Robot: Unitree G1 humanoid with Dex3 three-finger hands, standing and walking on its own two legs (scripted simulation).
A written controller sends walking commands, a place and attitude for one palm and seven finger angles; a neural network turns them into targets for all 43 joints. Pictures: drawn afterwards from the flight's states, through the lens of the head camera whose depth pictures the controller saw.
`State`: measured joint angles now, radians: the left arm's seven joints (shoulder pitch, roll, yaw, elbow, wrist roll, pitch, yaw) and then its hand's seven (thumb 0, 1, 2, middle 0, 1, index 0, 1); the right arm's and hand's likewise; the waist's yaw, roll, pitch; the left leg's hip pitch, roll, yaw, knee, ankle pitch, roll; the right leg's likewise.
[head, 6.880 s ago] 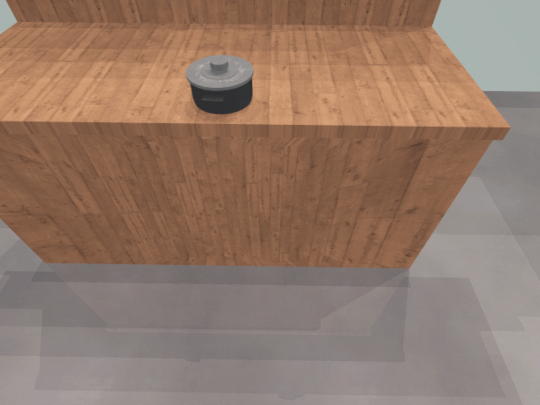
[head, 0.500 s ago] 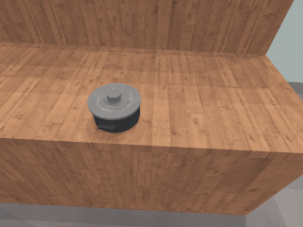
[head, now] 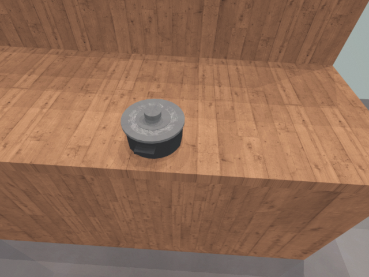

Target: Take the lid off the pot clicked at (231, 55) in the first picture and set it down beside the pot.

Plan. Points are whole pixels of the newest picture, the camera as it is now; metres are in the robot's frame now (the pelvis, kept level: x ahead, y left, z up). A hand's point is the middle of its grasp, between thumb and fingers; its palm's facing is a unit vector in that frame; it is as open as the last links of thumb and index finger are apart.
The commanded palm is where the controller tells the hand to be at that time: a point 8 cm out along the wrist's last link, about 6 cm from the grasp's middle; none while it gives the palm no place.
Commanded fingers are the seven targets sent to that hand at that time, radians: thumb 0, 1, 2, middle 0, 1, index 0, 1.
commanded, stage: come to a stop and stand still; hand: left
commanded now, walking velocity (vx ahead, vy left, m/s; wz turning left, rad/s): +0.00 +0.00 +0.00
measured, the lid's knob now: (152, 112) +0.50 +0.12 +0.08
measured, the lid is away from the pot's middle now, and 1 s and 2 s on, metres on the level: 0.00 0.00 0.00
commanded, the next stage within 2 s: look again from close up in 0.34 s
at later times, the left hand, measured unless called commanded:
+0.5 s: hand out of the picture -0.02 +0.15 -0.18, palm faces +0.03 -0.99 -0.15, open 7.4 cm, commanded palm none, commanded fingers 0.00 0.90 0.90 -0.20 -0.30 -0.20 -0.30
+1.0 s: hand out of the picture +0.07 +0.18 -0.18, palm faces +0.01 -0.98 -0.21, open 7.4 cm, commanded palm none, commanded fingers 0.00 0.90 0.90 -0.20 -0.30 -0.20 -0.30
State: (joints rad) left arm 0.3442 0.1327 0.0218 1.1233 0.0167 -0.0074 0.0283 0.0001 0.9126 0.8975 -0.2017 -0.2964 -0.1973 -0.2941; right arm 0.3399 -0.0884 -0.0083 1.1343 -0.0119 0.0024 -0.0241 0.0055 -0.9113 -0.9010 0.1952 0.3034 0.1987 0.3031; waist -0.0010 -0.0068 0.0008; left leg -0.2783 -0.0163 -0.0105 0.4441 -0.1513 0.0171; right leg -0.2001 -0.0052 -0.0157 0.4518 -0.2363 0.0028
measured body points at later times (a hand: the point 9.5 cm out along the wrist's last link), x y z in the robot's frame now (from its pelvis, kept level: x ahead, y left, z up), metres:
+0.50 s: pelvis +0.01 +0.00 +0.00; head +0.02 +0.01 +0.45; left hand -0.02 +0.21 -0.17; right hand +0.00 -0.21 -0.16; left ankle +0.06 +0.11 -0.74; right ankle +0.01 -0.12 -0.74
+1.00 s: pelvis +0.04 +0.00 -0.01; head +0.05 +0.00 +0.44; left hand +0.07 +0.23 -0.16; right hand +0.06 -0.23 -0.16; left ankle +0.06 +0.11 -0.74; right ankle +0.00 -0.12 -0.74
